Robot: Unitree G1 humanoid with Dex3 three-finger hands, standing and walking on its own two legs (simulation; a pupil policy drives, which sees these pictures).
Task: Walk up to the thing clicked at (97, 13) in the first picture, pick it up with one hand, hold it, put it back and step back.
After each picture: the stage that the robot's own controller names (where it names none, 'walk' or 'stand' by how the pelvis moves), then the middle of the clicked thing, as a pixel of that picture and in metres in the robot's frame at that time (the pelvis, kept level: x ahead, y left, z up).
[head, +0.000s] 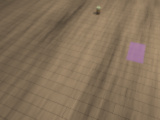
stand; (98, 10) +2.29 -0.19 -0.72
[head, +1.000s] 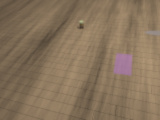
walk; (81, 24) +2.14 +0.22 -0.69
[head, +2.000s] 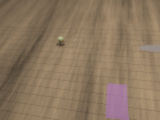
walk; (61, 41) +1.51 +0.44 -0.72
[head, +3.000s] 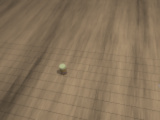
walk; (63, 69) +1.06 +0.33 -0.72
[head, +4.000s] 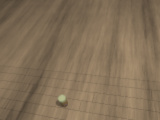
walk; (63, 101) +0.69 +0.32 -0.72
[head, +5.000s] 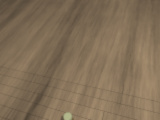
stand; (68, 119) +0.50 +0.25 -0.72
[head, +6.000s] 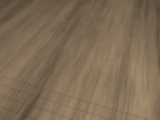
stand; out of the picture +0.43 +0.21 -0.71
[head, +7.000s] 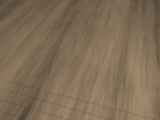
stand; out of the picture +0.39 +0.23 -0.71
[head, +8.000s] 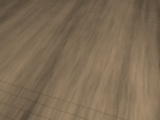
stand; out of the picture +0.36 +0.20 -0.72
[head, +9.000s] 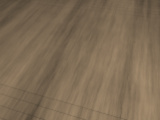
stand; out of the picture +0.33 +0.21 -0.72
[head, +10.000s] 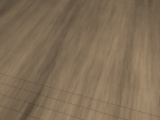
stand; out of the picture +0.37 +0.21 -0.72
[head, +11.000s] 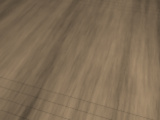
stand; out of the picture +0.38 +0.21 -0.71
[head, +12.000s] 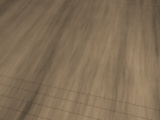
stand; out of the picture +0.42 +0.23 -0.72
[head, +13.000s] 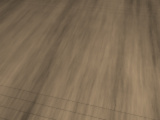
stand; out of the picture +0.39 +0.22 -0.72
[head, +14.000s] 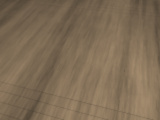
stand; out of the picture +0.39 +0.21 -0.72
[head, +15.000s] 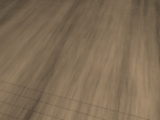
stand; out of the picture +0.39 +0.21 -0.72
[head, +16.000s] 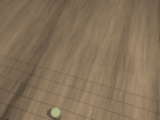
go down; (56, 114) +0.43 +0.19 -0.67
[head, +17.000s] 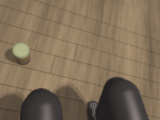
go down; (22, 54) +0.52 +0.20 -0.30
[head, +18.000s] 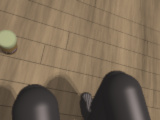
close in; (8, 43) +0.51 +0.21 -0.29
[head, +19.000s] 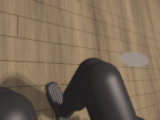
close in; out of the picture +0.51 +0.25 -0.25
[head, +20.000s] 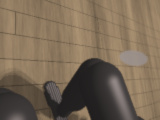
close; out of the picture +0.50 +0.25 -0.25
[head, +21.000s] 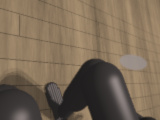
lift; out of the picture +0.46 +0.22 -0.25
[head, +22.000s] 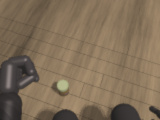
lift; (63, 88) +0.45 +0.13 -0.46
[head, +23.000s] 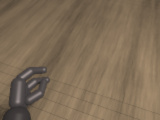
close; out of the picture +0.39 +0.14 -0.67
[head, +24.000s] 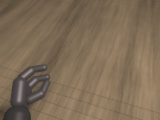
hold; out of the picture +0.40 +0.16 -0.67
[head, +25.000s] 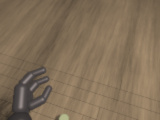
stand; out of the picture +0.40 +0.15 -0.64
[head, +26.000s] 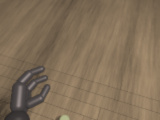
stand; out of the picture +0.40 +0.15 -0.64
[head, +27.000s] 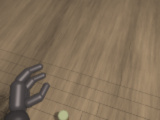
stand; (63, 117) +0.40 +0.15 -0.62
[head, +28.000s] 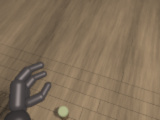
stand; (63, 113) +0.41 +0.15 -0.60
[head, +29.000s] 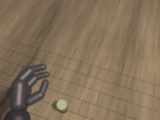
crouch; (62, 106) +0.41 +0.15 -0.57
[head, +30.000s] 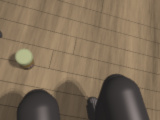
lower; (25, 60) +0.48 +0.16 -0.30
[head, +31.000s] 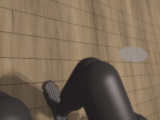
lower; out of the picture +0.46 +0.21 -0.25
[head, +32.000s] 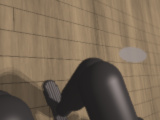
lower; out of the picture +0.46 +0.22 -0.25
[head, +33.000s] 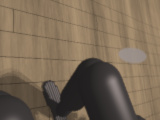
lower; out of the picture +0.46 +0.22 -0.25
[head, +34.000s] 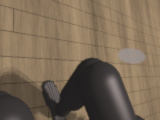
lower; out of the picture +0.46 +0.22 -0.26
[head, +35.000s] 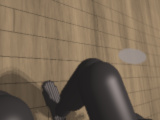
open; out of the picture +0.45 +0.20 -0.25
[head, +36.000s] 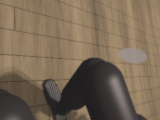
rise; out of the picture +0.40 +0.16 -0.28
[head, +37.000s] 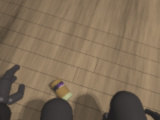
walk; (61, 90) +0.39 +0.10 -0.41
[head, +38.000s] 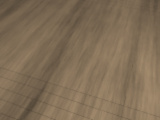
stand; out of the picture +0.29 +0.11 -0.69
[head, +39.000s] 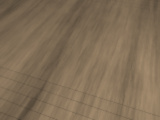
stand; out of the picture +0.29 +0.13 -0.69
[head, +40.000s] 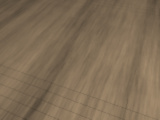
stand; out of the picture +0.30 +0.12 -0.72
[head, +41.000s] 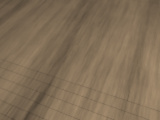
walk; out of the picture +0.31 +0.13 -0.74
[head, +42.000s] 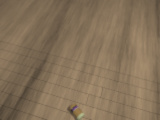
walk; (76, 111) +0.47 +0.04 -0.72
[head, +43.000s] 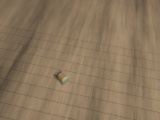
walk; (61, 76) +0.74 +0.21 -0.72
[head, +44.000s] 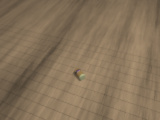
stand; (79, 74) +0.98 +0.13 -0.73
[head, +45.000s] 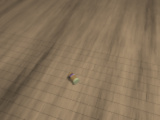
stand; (73, 78) +0.98 +0.16 -0.75
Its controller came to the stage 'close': yes
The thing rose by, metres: 0.01
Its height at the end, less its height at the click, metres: -0.02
